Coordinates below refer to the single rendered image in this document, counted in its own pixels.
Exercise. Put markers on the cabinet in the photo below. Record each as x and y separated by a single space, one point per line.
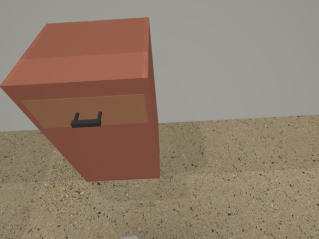
90 59

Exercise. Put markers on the handle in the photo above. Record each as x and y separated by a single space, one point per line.
86 122

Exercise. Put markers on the drawer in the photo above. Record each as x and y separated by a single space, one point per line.
116 109

